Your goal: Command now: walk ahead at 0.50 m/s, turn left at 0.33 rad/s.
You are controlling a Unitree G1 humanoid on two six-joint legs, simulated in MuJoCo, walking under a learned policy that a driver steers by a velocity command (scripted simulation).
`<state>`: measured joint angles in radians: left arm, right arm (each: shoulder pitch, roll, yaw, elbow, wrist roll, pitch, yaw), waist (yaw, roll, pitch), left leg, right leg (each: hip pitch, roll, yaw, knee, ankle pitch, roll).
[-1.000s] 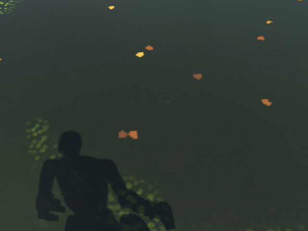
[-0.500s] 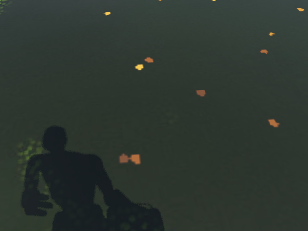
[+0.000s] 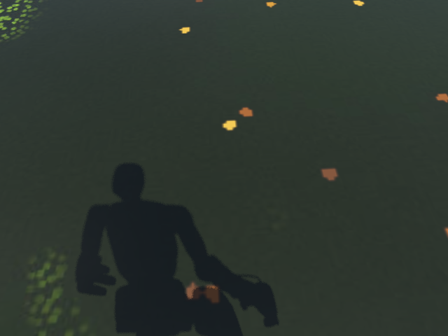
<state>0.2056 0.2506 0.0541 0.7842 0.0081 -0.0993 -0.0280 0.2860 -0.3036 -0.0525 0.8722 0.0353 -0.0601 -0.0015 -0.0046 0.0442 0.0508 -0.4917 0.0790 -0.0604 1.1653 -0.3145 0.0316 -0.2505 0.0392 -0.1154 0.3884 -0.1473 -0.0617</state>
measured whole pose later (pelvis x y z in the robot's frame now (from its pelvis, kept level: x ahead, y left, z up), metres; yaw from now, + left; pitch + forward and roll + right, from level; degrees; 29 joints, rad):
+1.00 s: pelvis +0.50 +0.10 -0.01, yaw +34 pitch +1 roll +0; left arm 0.06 0.25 0.04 0.70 0.03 -0.03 0.01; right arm 0.24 -0.33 -0.08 0.65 0.02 0.06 -0.04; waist -0.02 0.03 0.07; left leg -0.50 -0.02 -0.07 1.20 -0.49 -0.07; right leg -0.40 0.00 -0.05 0.47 -0.10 -0.04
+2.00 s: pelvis +0.51 +0.14 +0.00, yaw +69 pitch +1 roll +0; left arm 0.14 0.27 0.07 0.73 0.01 0.02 0.03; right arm 0.21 -0.34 -0.10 0.60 0.02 0.07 -0.01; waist 0.01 0.03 0.06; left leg -0.49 0.02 -0.04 0.98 -0.41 -0.10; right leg -0.21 -0.05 -0.08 0.42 -0.24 0.00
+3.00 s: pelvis +0.51 +0.57 +0.00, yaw +101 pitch +1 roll -3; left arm 0.35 0.30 0.07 0.86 -0.02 -0.09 -0.02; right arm 0.11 -0.29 -0.04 0.62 0.02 -0.04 0.02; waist 0.10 0.04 0.04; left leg -0.65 0.10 -0.05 0.71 -0.06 0.01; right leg 0.02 0.02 -0.14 0.22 -0.26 0.00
